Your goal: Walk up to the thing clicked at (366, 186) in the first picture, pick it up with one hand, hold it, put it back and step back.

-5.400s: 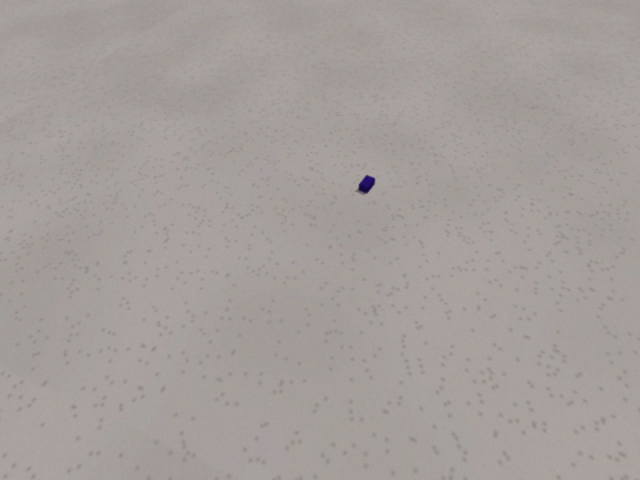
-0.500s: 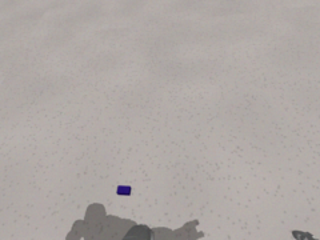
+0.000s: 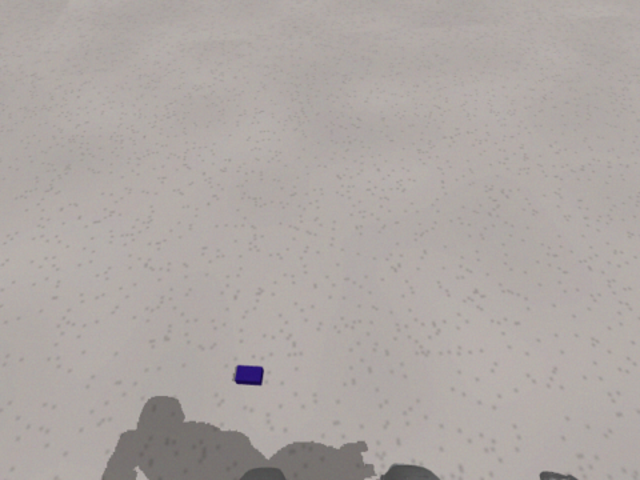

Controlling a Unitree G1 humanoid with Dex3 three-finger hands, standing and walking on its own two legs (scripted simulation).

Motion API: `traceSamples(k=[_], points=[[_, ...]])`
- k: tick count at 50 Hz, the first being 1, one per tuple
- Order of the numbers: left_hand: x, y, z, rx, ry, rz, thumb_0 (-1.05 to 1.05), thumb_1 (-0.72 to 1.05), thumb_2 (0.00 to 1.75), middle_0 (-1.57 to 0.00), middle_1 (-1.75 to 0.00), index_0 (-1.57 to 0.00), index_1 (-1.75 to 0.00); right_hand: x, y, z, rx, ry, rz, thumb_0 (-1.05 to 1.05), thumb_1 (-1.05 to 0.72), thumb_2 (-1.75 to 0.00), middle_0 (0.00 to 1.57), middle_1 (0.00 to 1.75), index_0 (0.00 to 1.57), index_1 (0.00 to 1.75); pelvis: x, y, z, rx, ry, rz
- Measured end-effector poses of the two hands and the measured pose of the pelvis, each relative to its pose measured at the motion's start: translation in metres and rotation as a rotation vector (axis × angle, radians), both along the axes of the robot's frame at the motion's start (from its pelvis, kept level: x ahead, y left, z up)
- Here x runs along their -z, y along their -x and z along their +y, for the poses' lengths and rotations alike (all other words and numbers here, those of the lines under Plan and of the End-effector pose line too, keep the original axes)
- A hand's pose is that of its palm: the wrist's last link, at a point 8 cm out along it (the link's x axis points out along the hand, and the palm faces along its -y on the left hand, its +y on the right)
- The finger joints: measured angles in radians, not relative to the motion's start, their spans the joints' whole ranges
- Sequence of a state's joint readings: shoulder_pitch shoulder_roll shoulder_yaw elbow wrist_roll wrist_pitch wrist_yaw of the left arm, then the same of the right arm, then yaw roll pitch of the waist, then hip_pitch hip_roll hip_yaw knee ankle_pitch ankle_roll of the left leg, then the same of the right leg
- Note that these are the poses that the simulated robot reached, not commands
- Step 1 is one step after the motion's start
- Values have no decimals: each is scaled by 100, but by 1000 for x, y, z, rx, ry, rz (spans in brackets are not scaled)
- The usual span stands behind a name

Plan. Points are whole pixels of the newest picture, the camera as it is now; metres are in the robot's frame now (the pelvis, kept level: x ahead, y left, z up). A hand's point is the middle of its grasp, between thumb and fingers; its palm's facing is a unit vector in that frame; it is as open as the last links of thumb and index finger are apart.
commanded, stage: walk up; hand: left
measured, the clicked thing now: (249, 375) +0.47 +0.25 -0.73
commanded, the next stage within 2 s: stand in 1.12 s
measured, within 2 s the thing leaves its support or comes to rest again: neither
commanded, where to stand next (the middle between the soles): +0.09 +0.00 m, yaw +0 degrees
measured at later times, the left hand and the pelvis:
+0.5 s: hand out of the picture +0.12 +0.26 -0.12, palm faces -0.02 -0.94 -0.34, open 7.4 cm; pelvis +0.01 +0.00 +0.03, yaw +0 degrees
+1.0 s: hand out of the picture +0.08 +0.26 -0.13, palm faces -0.01 -0.95 -0.32, open 7.4 cm; pelvis +0.01 +0.01 +0.04, yaw +0 degrees
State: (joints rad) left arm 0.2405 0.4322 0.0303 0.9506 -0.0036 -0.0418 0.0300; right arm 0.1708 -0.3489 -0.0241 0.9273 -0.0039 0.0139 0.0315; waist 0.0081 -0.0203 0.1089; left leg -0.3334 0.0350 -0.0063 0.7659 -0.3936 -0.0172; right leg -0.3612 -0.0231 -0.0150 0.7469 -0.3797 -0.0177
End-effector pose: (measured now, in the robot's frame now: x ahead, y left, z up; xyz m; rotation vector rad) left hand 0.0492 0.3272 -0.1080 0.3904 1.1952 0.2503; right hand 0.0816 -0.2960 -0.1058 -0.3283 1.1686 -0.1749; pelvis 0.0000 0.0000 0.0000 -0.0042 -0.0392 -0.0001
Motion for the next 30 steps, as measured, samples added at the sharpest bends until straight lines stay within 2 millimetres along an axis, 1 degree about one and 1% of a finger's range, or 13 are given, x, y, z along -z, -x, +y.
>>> traceSamples(k=[3, 7, 12, 16, 22, 26, 30], points=[[1, -13, -11, 9, 27, -25, 0, 90, 90, -20, -30, -20, -30, 1, 1, -2, 19, 10, 11, 0, -90, -90, 21, 30, 20, 30, -1, -1, 2, -7, 33, -13], [-1, -29, -18, 25, 65, -32, 0, 90, 90, -20, -30, -20, -30, -4, 2, 0, 36, 17, 9, 0, -91, -90, 20, 30, 20, 30, -7, -4, 7, -5, 0, -7], [-6, -50, -21, 37, 88, -50, 0, 90, 90, -20, -30, -20, -30, -11, 2, 0, 32, 24, 27, 0, -91, -90, 20, 30, 20, 30, -15, -8, 8, 4, 9, 0], [-11, -60, -21, 31, 89, -60, 0, 90, 90, -20, -30, -20, -30, -18, -2, -1, 29, 28, 30, 0, -91, -90, 20, 30, 20, 30, -20, -9, 6, 2, 5, 0], [-19, -62, -23, 24, 87, -50, 0, 90, 90, -20, -30, -20, -30, -23, -12, -5, 33, 28, 12, 0, -91, -90, 20, 30, 20, 30, -26, -9, 4, 4, 0, -3], [-23, -58, -25, 20, 85, -36, 0, 90, 90, -20, -30, -20, -30, -24, -17, -5, 32, 18, -2, 0, -91, -90, 20, 30, 20, 30, -30, -8, 4, 4, -2, -6], [-26, -51, -26, 8, 87, -22, 0, 90, 90, -20, -30, -20, -30, -24, -18, -4, 29, 8, -3, 0, -91, -90, 20, 30, 20, 30, -32, -7, 3, 3, -3, -7]])
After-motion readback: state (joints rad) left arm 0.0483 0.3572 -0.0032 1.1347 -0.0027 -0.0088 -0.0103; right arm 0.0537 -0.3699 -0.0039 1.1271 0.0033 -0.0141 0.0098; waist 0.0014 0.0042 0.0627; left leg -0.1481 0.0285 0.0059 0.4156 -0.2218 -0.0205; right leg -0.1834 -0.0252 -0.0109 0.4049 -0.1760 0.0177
